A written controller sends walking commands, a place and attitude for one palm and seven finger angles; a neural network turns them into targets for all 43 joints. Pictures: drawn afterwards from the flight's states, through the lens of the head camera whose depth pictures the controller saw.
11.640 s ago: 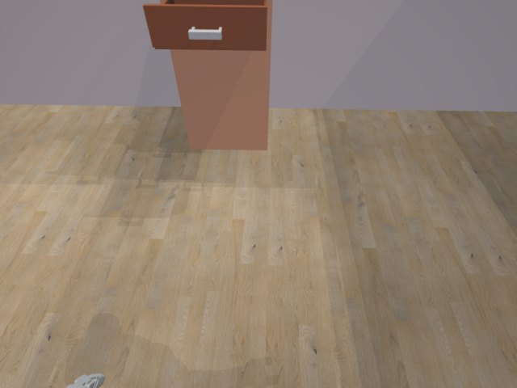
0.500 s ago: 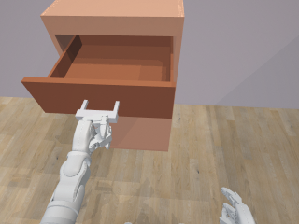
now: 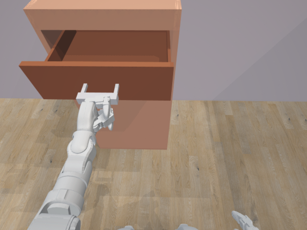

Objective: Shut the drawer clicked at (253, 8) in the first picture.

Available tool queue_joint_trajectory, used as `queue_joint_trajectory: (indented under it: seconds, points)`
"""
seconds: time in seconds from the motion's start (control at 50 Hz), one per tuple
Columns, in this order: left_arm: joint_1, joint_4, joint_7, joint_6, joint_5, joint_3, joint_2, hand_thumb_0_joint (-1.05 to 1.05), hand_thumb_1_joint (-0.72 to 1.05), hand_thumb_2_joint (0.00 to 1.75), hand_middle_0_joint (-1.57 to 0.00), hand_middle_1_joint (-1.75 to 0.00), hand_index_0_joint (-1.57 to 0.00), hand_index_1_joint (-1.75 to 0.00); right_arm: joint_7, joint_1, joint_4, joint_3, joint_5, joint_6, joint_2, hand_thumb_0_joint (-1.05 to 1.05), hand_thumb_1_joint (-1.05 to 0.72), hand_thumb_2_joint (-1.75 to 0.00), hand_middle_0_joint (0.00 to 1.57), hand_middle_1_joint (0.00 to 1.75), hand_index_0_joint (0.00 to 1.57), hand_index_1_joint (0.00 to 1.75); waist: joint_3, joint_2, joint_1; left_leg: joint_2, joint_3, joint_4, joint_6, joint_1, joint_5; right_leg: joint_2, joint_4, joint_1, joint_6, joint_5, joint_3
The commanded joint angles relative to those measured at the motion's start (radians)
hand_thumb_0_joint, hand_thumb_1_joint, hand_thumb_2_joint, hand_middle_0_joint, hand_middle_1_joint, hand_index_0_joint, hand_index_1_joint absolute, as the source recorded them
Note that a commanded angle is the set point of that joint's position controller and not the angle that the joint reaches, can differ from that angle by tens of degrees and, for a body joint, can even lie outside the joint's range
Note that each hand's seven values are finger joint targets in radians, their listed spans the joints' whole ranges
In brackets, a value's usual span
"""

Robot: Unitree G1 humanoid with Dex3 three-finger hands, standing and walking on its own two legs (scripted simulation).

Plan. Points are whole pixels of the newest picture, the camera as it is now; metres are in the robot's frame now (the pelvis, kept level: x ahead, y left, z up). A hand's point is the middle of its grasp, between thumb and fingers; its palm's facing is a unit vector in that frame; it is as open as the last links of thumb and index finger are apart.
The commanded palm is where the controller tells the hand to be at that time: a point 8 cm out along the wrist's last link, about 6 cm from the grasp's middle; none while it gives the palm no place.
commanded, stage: push the drawer shut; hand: left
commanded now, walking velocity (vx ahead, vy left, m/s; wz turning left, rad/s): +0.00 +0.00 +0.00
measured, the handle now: (99, 92) +0.48 +0.16 +0.07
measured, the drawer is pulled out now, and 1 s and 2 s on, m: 0.17 0.05 0.00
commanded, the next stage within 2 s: pull the fist back off the drawer in 1.76 s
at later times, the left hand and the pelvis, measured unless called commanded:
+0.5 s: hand (115, 98) +0.46 +0.11 +0.07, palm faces -0.02 -1.00 -0.03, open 3.0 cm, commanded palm +0.44 +0.17 +0.07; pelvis +0.00 +0.00 -0.01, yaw -1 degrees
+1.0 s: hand (117, 83) +0.52 +0.11 +0.07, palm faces -0.02 -1.00 -0.02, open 3.0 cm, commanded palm +0.50 +0.16 +0.07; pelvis +0.00 +0.01 -0.02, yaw -1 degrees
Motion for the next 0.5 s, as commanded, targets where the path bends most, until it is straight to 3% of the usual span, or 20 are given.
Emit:
queue_joint_trajectory:
  seconds: [0.0, 0.06, 0.12, 0.14, 0.18, 0.22, 0.24, 0.34, 0.38, 0.44, 0.48]
  points:
    - [-0.518, -0.165, 0.01, -0.083, -0.006, 0.037, 0.119, 0.0, 0.9, 0.9, -1.4, -1.6, -1.4, -1.6, -0.002, 0.027, -0.103, -0.051, 0.0, -0.03, -0.128, 0.0, -0.9, -0.9, 0.2, 0.3, 0.2, 0.3, -0.317, -0.054, -0.047, -0.001, -0.049, -0.102, 0.002, 0.121, 0.152, -0.001, -0.121, 0.14, 0.028, 0.212, 0.083]
    - [-0.528, -0.107, 0.009, -0.09, -0.003, 0.072, 0.149, 0.0, 0.9, 0.9, -1.4, -1.6, -1.4, -1.6, 0.003, 0.047, -0.098, -0.054, -0.003, -0.022, -0.134, 0.0, -0.9, -0.9, 0.2, 0.3, 0.2, 0.3, -0.339, -0.059, -0.042, -0.001, -0.047, -0.096, 0.004, 0.109, 0.172, 0.002, -0.111, 0.15, 0.027, 0.236, 0.084]
    - [-0.591, -0.06, 0.003, -0.095, -0.001, 0.082, 0.163, 0.0, 0.9, 0.9, -1.4, -1.6, -1.4, -1.6, 0.003, 0.059, -0.093, -0.054, -0.004, -0.013, -0.134, 0.0, -0.9, -0.9, 0.2, 0.3, 0.2, 0.3, -0.331, -0.067, -0.053, -0.002, -0.042, -0.09, 0.005, 0.085, 0.155, 0.002, -0.113, 0.147, 0.029, 0.228, 0.09]
    - [-0.603, -0.051, 0.005, -0.101, 0.001, 0.111, 0.198, 0.0, 0.9, 0.9, -1.4, -1.6, -1.4, -1.6, 0.002, 0.068, -0.089, -0.054, -0.006, -0.01, -0.139, 0.0, -0.9, -0.9, 0.2, 0.3, 0.2, 0.3, -0.342, -0.071, -0.046, -0.002, -0.046, -0.091, 0.005, 0.08, 0.162, 0.003, -0.107, 0.154, 0.027, 0.233, 0.088]
    - [-0.613, -0.042, 0.001, -0.107, 0.006, 0.089, 0.166, 0.0, 0.9, 0.9, -1.4, -1.6, -1.4, -1.6, 0.007, 0.073, -0.095, -0.053, -0.006, -0.005, -0.133, 0.0, -0.9, -0.9, 0.2, 0.3, 0.2, 0.3, -0.364, -0.009, -0.045, -0.002, -0.049, -0.09, 0.0, 0.111, 0.192, 0.006, -0.092, 0.137, 0.02, 0.256, 0.079]
    - [-0.647, -0.014, 0.003, -0.109, 0.002, 0.076, 0.143, 0.0, 0.9, 0.9, -1.4, -1.6, -1.4, -1.6, 0.011, 0.081, -0.09, -0.055, -0.008, -0.002, -0.135, 0.0, -0.9, -0.9, 0.2, 0.3, 0.2, 0.3, -0.36, -0.035, -0.061, 0.001, -0.049, -0.08, 0.002, 0.114, 0.184, 0.01, -0.094, 0.11, 0.024, 0.244, 0.077]
    - [-0.67, 0.021, 0.005, -0.111, 0.004, 0.108, 0.183, 0.0, 0.9, 0.9, -1.4, -1.6, -1.4, -1.6, 0.009, 0.092, -0.086, -0.055, -0.01, 0.001, -0.14, 0.0, -0.9, -0.9, 0.2, 0.3, 0.2, 0.3, -0.346, -0.072, -0.063, 0.0, -0.052, -0.079, 0.006, 0.082, 0.166, 0.012, -0.095, 0.111, 0.025, 0.229, 0.08]
    - [-0.755, 0.068, 0.001, -0.132, 0.02, 0.115, 0.199, 0.0, 0.9, 0.9, -1.4, -1.6, -1.4, -1.6, 0.012, 0.121, -0.079, -0.057, -0.014, 0.011, -0.142, 0.0, -0.9, -0.9, 0.2, 0.3, 0.2, 0.3, -0.377, -0.023, -0.072, 0.0, -0.059, -0.069, 0.004, 0.092, 0.187, 0.015, -0.072, 0.083, 0.021, 0.239, 0.075]
    - [-0.783, 0.095, 0.0, -0.134, 0.023, 0.101, 0.178, 0.0, 0.9, 0.9, -1.4, -1.6, -1.4, -1.6, 0.016, 0.129, -0.076, -0.058, -0.016, 0.016, -0.141, 0.0, -0.9, -0.9, 0.2, 0.3, 0.2, 0.3, -0.38, -0.021, -0.083, 0.003, -0.058, -0.061, 0.004, 0.104, 0.19, 0.018, -0.071, 0.057, 0.022, 0.234, 0.072]
    - [-0.833, 0.139, 0.003, -0.142, 0.032, 0.147, 0.244, 0.0, 0.9, 0.9, -1.4, -1.6, -1.4, -1.6, 0.015, 0.148, -0.068, -0.058, -0.02, 0.024, -0.151, 0.0, -0.9, -0.9, 0.2, 0.3, 0.2, 0.3, -0.381, -0.046, -0.089, 0.001, -0.058, -0.053, 0.009, 0.063, 0.165, 0.019, -0.068, 0.063, 0.023, 0.221, 0.079]
    - [-0.852, 0.162, -0.001, -0.146, 0.041, 0.157, 0.255, 0.0, 0.9, 0.9, -1.4, -1.6, -1.4, -1.6, 0.017, 0.162, -0.068, -0.057, -0.023, 0.028, -0.148, 0.0, -0.9, -0.9, 0.2, 0.3, 0.2, 0.3, -0.41, -0.038, -0.088, -0.002, -0.056, -0.047, 0.009, 0.059, 0.173, 0.02, -0.062, 0.075, 0.024, 0.234, 0.085]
